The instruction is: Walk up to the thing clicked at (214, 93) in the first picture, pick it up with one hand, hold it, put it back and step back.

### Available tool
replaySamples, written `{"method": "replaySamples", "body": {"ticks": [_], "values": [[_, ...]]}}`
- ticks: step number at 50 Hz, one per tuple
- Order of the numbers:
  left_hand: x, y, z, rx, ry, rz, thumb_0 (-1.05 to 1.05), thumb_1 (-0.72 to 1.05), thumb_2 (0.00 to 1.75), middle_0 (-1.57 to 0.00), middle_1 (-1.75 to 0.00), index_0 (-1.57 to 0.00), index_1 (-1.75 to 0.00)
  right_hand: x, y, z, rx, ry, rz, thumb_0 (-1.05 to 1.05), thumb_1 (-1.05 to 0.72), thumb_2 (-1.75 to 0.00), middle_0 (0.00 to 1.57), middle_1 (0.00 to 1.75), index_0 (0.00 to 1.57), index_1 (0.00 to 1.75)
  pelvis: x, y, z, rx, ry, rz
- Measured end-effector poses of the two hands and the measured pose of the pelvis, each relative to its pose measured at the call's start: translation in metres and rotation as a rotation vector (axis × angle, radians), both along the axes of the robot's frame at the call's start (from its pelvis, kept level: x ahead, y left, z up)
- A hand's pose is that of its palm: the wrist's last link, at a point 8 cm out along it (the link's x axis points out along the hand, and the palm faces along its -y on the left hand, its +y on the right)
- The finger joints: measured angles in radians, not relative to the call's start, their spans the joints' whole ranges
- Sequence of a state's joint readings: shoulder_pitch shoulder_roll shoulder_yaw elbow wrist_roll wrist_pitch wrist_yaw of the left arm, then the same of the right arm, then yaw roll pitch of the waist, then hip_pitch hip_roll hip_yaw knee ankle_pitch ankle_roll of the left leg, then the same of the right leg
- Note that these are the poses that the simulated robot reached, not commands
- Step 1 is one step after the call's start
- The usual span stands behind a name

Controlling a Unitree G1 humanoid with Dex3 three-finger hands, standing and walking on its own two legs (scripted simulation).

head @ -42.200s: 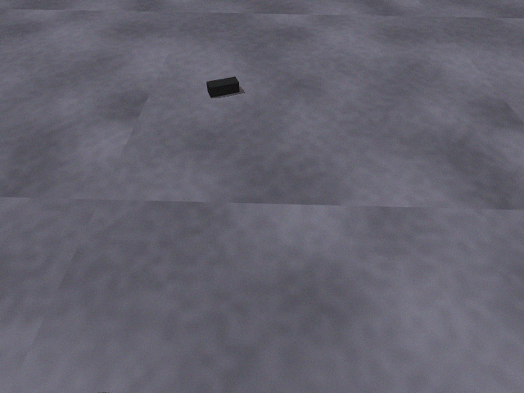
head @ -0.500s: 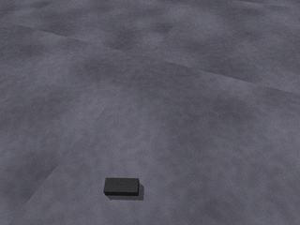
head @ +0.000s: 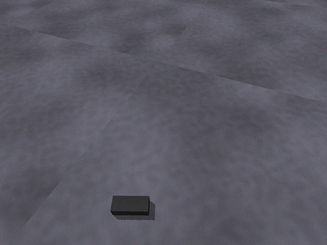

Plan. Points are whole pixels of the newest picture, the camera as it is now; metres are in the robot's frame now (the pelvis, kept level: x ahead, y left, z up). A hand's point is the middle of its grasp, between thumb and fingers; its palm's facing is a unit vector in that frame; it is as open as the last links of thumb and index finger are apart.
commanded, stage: stand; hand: left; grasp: from above
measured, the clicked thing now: (131, 205) +0.43 +0.22 -0.74
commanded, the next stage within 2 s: step back in 0.70 s
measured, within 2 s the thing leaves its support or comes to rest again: neither
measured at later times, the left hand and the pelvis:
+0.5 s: hand out of the picture +0.08 +0.25 -0.16, palm faces +0.01 -0.94 -0.34, open 7.4 cm; pelvis +0.00 +0.00 +0.00, yaw +0 degrees
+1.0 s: hand out of the picture +0.08 +0.30 -0.18, palm faces -0.01 -0.93 -0.38, open 7.4 cm; pelvis -0.04 +0.03 -0.03, yaw +0 degrees
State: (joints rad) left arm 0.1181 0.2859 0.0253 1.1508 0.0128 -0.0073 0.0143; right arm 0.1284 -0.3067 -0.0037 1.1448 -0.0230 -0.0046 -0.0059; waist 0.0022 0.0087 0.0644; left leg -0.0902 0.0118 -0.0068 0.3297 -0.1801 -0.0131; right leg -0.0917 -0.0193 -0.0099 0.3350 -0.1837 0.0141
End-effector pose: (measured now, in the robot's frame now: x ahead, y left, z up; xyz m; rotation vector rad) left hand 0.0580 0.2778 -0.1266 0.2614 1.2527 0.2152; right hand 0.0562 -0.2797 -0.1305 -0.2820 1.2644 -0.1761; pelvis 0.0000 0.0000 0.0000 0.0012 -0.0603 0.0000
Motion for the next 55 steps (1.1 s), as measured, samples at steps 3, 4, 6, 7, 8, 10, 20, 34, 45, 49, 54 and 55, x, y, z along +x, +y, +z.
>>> {"method": "replaySamples", "body": {"ticks": [3, 4, 6, 7, 8, 10, 20, 34, 45, 49, 54, 55], "values": [[0.002, 0.003, 0.001, 0.006, -0.002, 0.0, 0.01, 0.9, 0.9, -0.2, -0.3, -0.2, -0.3, 0.001, -0.003, 0.001, -0.007, -0.001, -0.001, 0.0, -0.91, -0.89, 0.21, 0.3, 0.21, 0.3, 0.001, 0.0, 0.0, 0.0, 0.001, 0.0], [0.003, 0.004, 0.001, 0.009, -0.003, 0.0, 0.01, 0.9, 0.9, -0.2, -0.3, -0.2, -0.3, 0.002, -0.004, 0.001, -0.01, -0.002, -0.001, 0.0, -0.91, -0.89, 0.21, 0.3, 0.21, 0.3, 0.001, 0.0, 0.0, 0.0, 0.001, 0.0], [0.004, 0.006, 0.002, 0.013, -0.005, 0.0, 0.01, 0.9, 0.9, -0.2, -0.3, -0.2, -0.3, 0.003, -0.005, 0.002, -0.014, -0.003, 0.0, 0.0, -0.91, -0.89, 0.21, 0.3, 0.21, 0.3, 0.001, 0.0, 0.0, 0.001, 0.002, 0.0], [0.005, 0.007, 0.003, 0.016, -0.005, 0.0, 0.01, 0.9, 0.9, -0.2, -0.3, -0.2, -0.3, 0.003, -0.006, 0.003, -0.016, -0.004, 0.001, 0.0, -0.91, -0.89, 0.21, 0.3, 0.21, 0.3, 0.001, 0.0, 0.0, 0.001, 0.003, 0.001], [0.005, 0.008, 0.003, 0.018, -0.006, -0.001, 0.01, 0.9, 0.9, -0.2, -0.3, -0.2, -0.3, 0.004, -0.007, 0.003, -0.018, -0.004, 0.001, 0.0, -0.91, -0.89, 0.21, 0.3, 0.21, 0.3, 0.001, 0.0, 0.0, 0.001, 0.004, 0.0], [0.006, 0.01, 0.004, 0.023, -0.006, -0.003, 0.01, 0.9, 0.9, -0.2, -0.3, -0.2, -0.3, 0.005, -0.009, 0.004, -0.021, -0.004, 0.002, 0.0, -0.91, -0.89, 0.21, 0.3, 0.21, 0.3, 0.002, 0.0, 0.0, 0.001, 0.005, 0.0], [0.013, 0.014, 0.007, 0.034, -0.023, -0.012, 0.01, 0.9, 0.9, -0.2, -0.3, -0.2, -0.3, 0.012, -0.013, 0.006, -0.027, -0.022, 0.005, 0.0, -0.91, -0.89, 0.21, 0.3, 0.21, 0.3, 0.003, -0.001, 0.0, 0.001, 0.003, -0.002], [0.014, 0.011, 0.007, 0.027, -0.026, -0.024, 0.01, 0.9, 0.9, -0.2, -0.3, -0.2, -0.3, 0.01, -0.014, 0.007, -0.026, -0.025, 0.003, 0.0, -0.91, -0.89, 0.21, 0.3, 0.21, 0.3, 0.003, -0.002, 0.0, 0.002, 0.004, -0.006], [0.01, 0.037, -0.001, 0.068, -0.045, -0.028, 0.01, 0.9, 0.9, -0.2, -0.3, -0.2, -0.3, -0.004, -0.026, 0.002, -0.071, -0.006, -0.007, 0.0, -0.91, -0.89, 0.21, 0.3, 0.21, 0.3, -0.028, 0.007, -0.014, -0.013, 0.022, -0.001], [0.015, 0.056, -0.009, 0.074, -0.076, -0.061, 0.01, 0.9, 0.9, -0.2, -0.3, -0.2, -0.3, -0.022, -0.02, 0.005, -0.107, -0.002, -0.012, 0.0, -0.91, -0.89, 0.21, 0.3, 0.21, 0.3, -0.04, 0.023, -0.022, -0.008, 0.028, 0.002], [0.022, 0.072, -0.018, 0.073, -0.122, -0.073, 0.01, 0.9, 0.9, -0.2, -0.3, -0.2, -0.3, -0.056, -0.004, 0.01, -0.137, 0.03, -0.002, 0.0, -0.91, -0.89, 0.21, 0.3, 0.21, 0.3, -0.059, 0.038, -0.026, -0.016, 0.025, -0.003], [0.021, 0.072, -0.017, 0.071, -0.122, -0.078, 0.01, 0.9, 0.9, -0.2, -0.3, -0.2, -0.3, -0.062, -0.001, 0.012, -0.138, 0.036, -0.005, 0.0, -0.91, -0.89, 0.21, 0.3, 0.21, 0.3, -0.063, 0.039, -0.023, -0.02, 0.026, -0.005]]}}
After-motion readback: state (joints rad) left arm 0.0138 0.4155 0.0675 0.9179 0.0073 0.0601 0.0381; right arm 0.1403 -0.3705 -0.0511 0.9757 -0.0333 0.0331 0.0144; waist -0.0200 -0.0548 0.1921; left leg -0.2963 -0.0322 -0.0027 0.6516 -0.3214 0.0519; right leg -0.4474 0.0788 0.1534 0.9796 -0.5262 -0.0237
